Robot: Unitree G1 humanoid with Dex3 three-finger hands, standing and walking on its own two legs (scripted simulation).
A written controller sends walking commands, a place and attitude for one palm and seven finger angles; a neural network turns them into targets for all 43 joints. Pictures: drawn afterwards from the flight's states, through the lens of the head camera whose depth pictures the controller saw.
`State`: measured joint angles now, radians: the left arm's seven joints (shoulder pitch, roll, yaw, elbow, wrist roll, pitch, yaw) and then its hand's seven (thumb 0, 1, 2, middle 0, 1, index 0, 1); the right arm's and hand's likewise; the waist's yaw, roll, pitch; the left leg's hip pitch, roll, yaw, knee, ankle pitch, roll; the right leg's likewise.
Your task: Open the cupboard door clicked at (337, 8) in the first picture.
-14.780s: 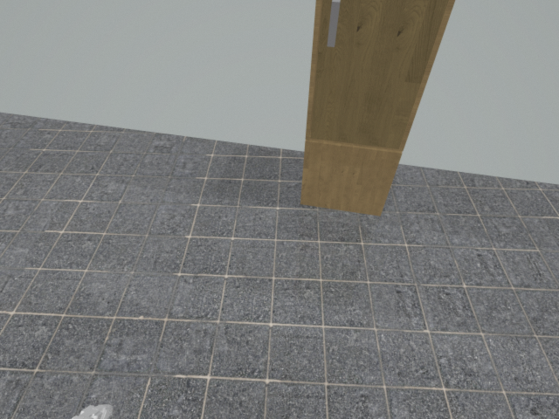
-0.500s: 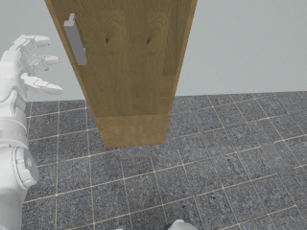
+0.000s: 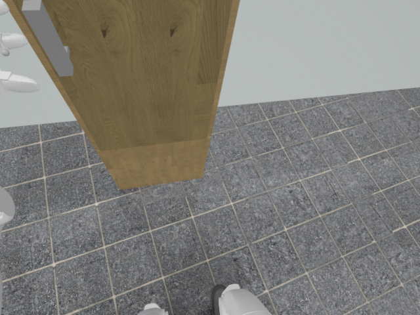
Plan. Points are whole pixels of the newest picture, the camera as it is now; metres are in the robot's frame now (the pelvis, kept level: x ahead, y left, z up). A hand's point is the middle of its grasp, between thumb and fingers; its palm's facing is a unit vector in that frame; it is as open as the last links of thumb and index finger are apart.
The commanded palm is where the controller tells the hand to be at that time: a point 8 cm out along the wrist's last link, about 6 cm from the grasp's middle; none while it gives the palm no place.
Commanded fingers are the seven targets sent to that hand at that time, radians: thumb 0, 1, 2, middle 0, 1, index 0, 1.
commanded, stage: move the hooked fingers beside the handle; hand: left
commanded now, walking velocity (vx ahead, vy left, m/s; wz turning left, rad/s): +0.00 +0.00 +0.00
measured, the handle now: (52, 34) +0.58 +0.21 +0.14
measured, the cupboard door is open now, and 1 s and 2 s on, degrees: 0 0 0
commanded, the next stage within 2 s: slide the fingers in behind the handle in 0.70 s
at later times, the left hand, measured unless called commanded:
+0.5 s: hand (2, 65) +0.51 +0.27 +0.14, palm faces +0.06 -1.00 -0.01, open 14.0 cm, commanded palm +0.50 +0.30 +0.13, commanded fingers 0.00 -0.50 0.30 -0.30 -1.20 -0.30 -1.20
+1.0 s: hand (19, 56) +0.53 +0.25 +0.13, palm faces +0.04 -1.00 +0.00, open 14.0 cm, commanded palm +0.51 +0.29 +0.13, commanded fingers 0.00 -0.50 0.30 -0.30 -1.20 -0.30 -1.20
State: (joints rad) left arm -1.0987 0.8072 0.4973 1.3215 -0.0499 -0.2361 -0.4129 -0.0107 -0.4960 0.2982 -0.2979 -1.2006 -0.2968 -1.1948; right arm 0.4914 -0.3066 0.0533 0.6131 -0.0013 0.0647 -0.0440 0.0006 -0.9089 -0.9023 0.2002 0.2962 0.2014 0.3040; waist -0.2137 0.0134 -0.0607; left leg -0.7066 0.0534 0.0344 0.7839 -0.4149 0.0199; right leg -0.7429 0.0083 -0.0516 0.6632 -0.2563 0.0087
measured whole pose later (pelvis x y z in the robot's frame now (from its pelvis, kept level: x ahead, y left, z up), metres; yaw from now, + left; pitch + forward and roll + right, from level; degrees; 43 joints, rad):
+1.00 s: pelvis +0.00 +0.00 +0.00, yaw +0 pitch +20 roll -3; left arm -1.08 0.74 0.47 1.29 -0.06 -0.23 -0.37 -0.01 -0.50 0.30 -0.30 -1.20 -0.30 -1.19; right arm 0.50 -0.29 0.05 0.62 -0.01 0.08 -0.03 0.00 -0.91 -0.90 0.20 0.30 0.20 0.30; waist -0.21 0.02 -0.07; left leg -0.72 0.05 0.02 0.81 -0.43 0.02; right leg -0.75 0.01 -0.06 0.68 -0.27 0.01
